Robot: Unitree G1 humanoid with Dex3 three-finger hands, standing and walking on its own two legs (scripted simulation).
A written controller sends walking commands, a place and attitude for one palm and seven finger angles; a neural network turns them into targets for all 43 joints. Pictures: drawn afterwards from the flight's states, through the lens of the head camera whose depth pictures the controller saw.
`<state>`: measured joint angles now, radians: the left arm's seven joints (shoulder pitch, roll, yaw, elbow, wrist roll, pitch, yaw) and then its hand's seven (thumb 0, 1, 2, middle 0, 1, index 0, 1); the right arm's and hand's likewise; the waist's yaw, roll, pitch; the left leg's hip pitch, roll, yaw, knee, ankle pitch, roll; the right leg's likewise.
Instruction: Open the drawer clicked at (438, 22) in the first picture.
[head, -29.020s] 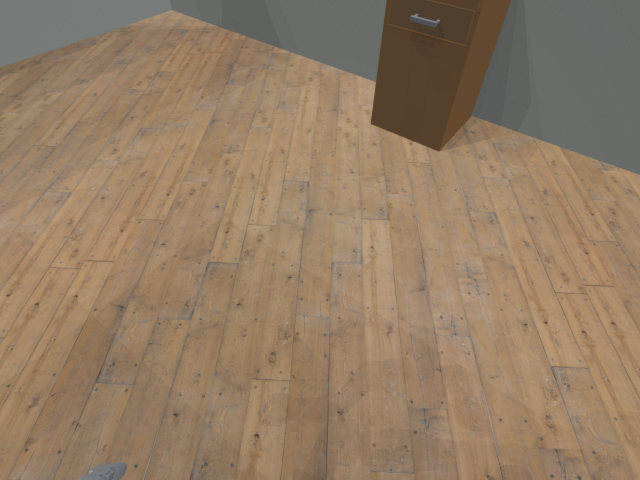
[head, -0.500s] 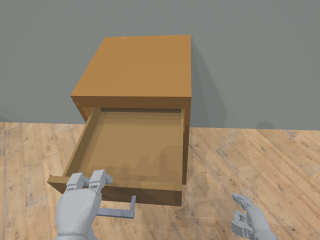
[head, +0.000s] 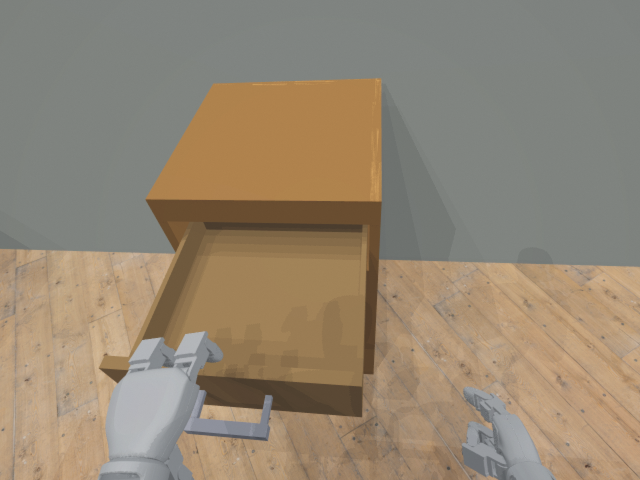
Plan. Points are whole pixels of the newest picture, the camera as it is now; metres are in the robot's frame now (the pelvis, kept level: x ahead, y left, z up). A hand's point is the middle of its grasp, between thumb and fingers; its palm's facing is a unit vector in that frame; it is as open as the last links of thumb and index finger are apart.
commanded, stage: draw the hand back to the body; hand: left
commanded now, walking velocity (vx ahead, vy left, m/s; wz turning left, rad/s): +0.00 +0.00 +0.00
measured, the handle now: (230, 414) +0.23 +0.18 -0.12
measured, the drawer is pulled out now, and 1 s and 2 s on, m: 0.30 0.30 0.30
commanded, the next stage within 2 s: step back with the hand held close in 1.60 s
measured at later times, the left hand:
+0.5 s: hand (126, 408) +0.17 +0.23 +0.07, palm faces +0.06 -0.13 -0.99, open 13.8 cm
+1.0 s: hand (85, 354) +0.19 +0.23 +0.16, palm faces +0.35 -0.86 -0.38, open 12.2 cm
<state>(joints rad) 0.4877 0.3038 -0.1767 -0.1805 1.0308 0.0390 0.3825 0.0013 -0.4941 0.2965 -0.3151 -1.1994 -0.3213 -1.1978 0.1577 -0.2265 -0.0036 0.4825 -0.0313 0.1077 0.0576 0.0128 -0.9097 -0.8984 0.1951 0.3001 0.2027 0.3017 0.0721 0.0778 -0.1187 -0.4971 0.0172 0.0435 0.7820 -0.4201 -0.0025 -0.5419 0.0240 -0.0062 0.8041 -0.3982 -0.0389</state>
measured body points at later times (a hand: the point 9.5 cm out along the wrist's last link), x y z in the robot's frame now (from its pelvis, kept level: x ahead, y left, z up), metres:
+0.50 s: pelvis +0.01 +0.01 +0.01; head +0.02 -0.03 +0.46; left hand +0.17 +0.23 +0.13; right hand +0.23 -0.19 -0.08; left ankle -0.02 +0.12 -0.71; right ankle +0.00 -0.09 -0.71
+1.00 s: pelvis +0.02 +0.01 +0.03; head +0.02 -0.01 +0.48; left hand +0.17 +0.28 +0.18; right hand +0.22 -0.18 -0.05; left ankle -0.02 +0.12 -0.71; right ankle +0.00 -0.10 -0.71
